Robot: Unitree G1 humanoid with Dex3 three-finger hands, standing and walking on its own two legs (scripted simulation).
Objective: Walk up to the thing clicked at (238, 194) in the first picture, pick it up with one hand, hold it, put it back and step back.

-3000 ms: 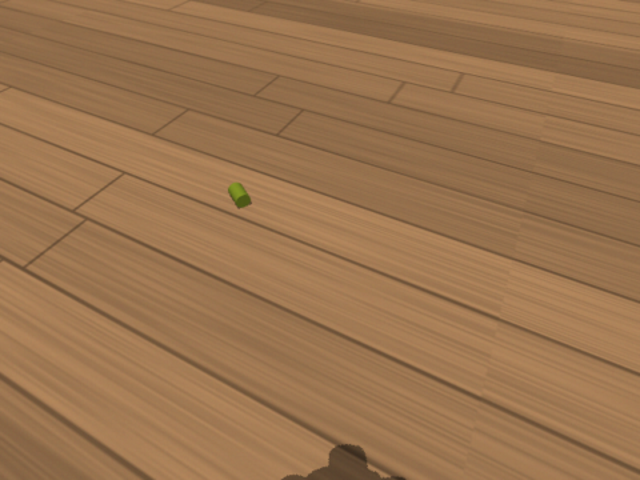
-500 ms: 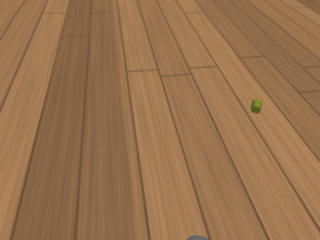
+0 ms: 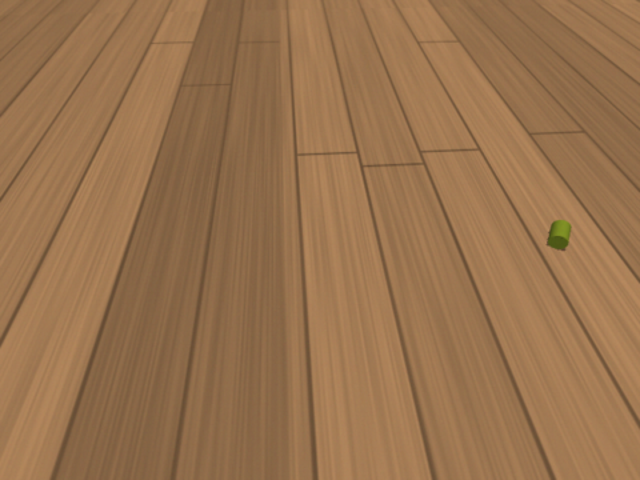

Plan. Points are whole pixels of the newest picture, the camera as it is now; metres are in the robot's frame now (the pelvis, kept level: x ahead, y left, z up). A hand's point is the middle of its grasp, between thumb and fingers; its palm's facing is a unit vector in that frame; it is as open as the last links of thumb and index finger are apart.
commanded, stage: walk up
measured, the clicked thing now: (559, 234) +1.17 -0.97 -0.72
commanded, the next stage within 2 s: stand in 0.44 s
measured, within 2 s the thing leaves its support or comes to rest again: neither
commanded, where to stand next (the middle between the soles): +0.07 -0.01 m, yaw -3 degrees
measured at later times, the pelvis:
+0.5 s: pelvis +0.00 -0.01 +0.02, yaw +1 degrees
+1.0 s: pelvis -0.01 -0.02 +0.03, yaw +0 degrees
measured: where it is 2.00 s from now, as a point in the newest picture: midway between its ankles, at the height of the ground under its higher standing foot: outside the picture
